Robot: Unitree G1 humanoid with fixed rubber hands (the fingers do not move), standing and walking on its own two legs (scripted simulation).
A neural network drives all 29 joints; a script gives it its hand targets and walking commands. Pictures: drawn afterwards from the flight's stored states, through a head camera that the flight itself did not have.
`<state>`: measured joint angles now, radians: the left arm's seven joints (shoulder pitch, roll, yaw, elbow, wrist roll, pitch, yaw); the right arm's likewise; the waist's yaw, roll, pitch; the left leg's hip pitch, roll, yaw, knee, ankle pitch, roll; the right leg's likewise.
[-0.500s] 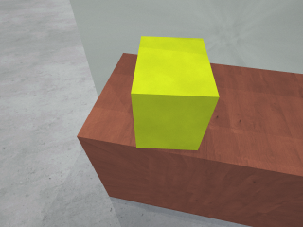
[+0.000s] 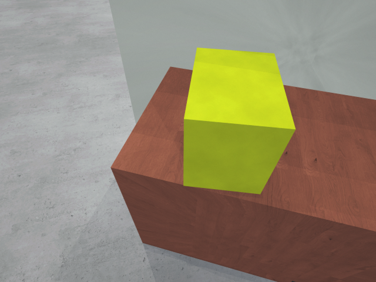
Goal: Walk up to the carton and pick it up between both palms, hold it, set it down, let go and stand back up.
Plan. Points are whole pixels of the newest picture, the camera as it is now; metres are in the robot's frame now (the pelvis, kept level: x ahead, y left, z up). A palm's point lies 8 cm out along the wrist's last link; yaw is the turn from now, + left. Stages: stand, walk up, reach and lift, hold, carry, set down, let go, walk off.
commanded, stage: walk up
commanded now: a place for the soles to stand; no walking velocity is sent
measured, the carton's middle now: (228, 120) +0.49 -0.09 +0.05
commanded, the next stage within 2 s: reach and lift in 0.28 s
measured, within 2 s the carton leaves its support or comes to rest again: neither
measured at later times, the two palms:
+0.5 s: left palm out of the picture +0.14 +0.24 -0.13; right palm out of the picture +0.13 -0.24 -0.13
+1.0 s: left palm out of the picture +0.13 +0.21 -0.07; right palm out of the picture +0.11 -0.24 -0.06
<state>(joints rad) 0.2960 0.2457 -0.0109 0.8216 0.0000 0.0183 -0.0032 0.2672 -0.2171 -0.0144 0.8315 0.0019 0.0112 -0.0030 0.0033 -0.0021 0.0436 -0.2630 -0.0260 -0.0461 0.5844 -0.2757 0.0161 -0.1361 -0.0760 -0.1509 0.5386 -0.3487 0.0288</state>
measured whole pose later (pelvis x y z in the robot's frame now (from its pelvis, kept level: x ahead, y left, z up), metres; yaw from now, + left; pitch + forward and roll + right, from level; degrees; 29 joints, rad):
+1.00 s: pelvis -0.04 -0.04 +0.00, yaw -6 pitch -4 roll +1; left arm 0.19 0.31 0.05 0.40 -0.12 0.27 0.02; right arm 0.22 -0.05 -0.01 0.47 0.00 0.00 -0.03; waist 0.06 -0.07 0.10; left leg -0.22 0.05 0.03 0.46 -0.17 -0.05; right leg -0.19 0.00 -0.05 0.54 -0.28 -0.04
